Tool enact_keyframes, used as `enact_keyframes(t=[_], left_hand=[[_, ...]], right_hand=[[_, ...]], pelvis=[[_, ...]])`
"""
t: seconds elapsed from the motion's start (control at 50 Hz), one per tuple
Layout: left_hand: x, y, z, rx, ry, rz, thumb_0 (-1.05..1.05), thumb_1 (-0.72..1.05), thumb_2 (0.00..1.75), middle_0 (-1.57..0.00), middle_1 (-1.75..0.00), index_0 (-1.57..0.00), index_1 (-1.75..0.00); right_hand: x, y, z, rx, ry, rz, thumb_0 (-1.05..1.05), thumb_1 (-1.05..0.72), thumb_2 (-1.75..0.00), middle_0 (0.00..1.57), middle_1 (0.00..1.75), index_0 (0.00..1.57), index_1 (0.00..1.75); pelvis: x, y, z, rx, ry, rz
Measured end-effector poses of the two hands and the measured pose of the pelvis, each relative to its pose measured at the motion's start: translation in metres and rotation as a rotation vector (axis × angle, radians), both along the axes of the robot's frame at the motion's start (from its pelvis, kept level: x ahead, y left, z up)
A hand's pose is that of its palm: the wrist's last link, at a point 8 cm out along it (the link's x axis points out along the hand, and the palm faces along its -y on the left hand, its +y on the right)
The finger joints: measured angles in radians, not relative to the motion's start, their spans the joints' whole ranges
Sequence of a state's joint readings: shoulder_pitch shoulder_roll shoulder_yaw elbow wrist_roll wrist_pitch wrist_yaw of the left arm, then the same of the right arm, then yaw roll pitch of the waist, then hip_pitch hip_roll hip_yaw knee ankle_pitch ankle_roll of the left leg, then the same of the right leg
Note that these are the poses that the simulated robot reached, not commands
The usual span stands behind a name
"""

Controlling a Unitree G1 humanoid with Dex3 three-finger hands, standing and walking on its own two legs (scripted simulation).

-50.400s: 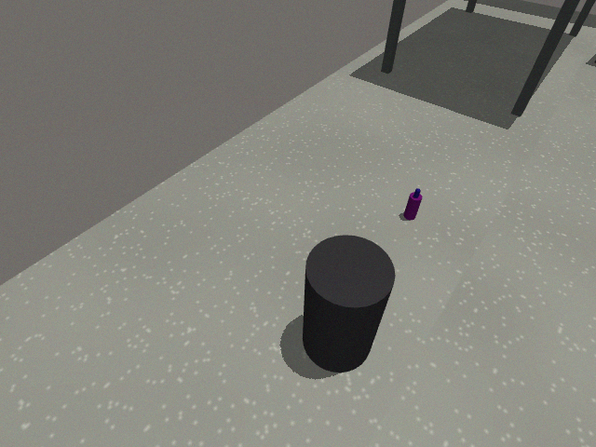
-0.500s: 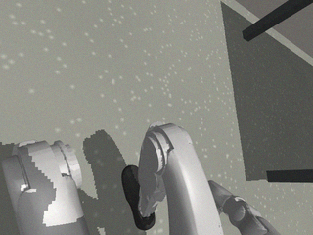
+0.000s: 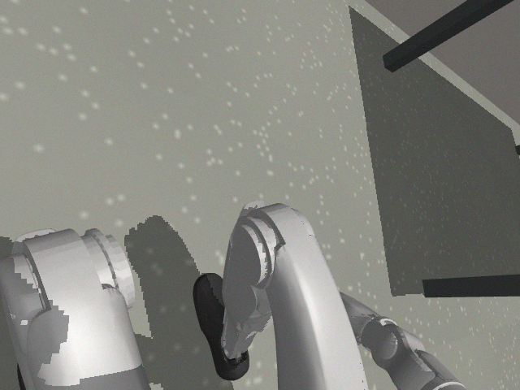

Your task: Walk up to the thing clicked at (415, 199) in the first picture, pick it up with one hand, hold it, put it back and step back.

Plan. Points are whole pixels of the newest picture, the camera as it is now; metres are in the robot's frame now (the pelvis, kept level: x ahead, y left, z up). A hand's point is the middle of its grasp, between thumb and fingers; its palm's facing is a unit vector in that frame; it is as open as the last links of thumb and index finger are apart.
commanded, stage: open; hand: left
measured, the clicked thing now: out of the picture +0.39 +0.31 -0.19
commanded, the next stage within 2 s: withdraw in 0.36 s
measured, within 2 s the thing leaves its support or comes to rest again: rests again in 0.30 s
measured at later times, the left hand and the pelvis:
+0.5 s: hand out of the picture +0.39 +0.30 -0.17, palm faces +0.47 -0.88 +0.02, open 16.0 cm; pelvis +0.00 +0.00 +0.00, yaw -1 degrees
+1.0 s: hand out of the picture +0.36 +0.37 -0.08, palm faces +0.45 -0.89 -0.05, open 17.5 cm; pelvis +0.00 +0.00 +0.03, yaw +2 degrees
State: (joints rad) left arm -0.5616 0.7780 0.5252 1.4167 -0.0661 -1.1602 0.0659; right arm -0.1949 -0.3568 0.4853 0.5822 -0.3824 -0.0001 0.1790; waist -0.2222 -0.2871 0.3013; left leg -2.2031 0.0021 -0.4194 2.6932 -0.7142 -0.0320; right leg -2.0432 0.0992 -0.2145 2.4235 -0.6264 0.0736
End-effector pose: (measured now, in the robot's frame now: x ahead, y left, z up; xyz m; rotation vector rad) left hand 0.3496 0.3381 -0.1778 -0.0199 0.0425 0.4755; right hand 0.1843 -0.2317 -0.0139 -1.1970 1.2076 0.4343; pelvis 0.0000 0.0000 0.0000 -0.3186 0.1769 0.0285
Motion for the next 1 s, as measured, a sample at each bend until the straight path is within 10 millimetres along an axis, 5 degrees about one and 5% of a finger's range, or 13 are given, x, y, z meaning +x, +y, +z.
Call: enact_keyframes(t=[0.14,0.36,0.64,0.86,1.0], left_hand=[[0.003,0.001,0.005,0.009,-0.027,0.002,0.01,-0.06,0.79,-0.86,-0.83,-0.82,-0.82],[0.005,-0.002,0.007,0.005,-0.016,-0.013,0.0,-0.34,0.34,-0.53,-0.4,-0.51,-0.4],[0.004,0.004,0.007,0.019,-0.039,-0.018,-0.01,-0.52,0.1,-0.15,-0.05,-0.13,-0.06],[-0.011,0.059,0.079,0.106,-0.093,-0.011,-0.02,-0.52,0.09,-0.07,-0.01,-0.05,-0.02],[-0.037,0.071,0.102,0.06,0.015,-0.014,-0.01,-0.54,0.06,-0.05,0.0,-0.04,-0.01]], right_hand=[[-0.002,0.001,0.0,0.0,0.001,0.003,0.0,-0.9,-0.9,0.2,0.3,0.2,0.3],[-0.005,0.002,0.003,0.011,-0.004,-0.001,0.0,-0.91,-0.9,0.2,0.3,0.2,0.3],[-0.01,0.0,0.001,-0.01,0.016,-0.024,0.0,-0.9,-0.9,0.2,0.3,0.2,0.3],[-0.001,0.003,0.004,0.065,-0.038,-0.135,0.0,-0.9,-0.9,0.2,0.3,0.2,0.3],[0.025,0.009,0.006,0.176,-0.15,-0.182,0.0,-0.88,-0.9,0.2,0.3,0.2,0.3]], pelvis=[[-0.001,0.0,0.0,0.0,-0.007,-0.002],[-0.002,0.001,0.002,-0.003,-0.004,-0.01],[-0.002,0.001,0.003,-0.005,-0.002,-0.009],[0.005,-0.002,0.02,0.009,0.091,0.015],[0.004,-0.002,0.031,0.031,0.151,0.031]])
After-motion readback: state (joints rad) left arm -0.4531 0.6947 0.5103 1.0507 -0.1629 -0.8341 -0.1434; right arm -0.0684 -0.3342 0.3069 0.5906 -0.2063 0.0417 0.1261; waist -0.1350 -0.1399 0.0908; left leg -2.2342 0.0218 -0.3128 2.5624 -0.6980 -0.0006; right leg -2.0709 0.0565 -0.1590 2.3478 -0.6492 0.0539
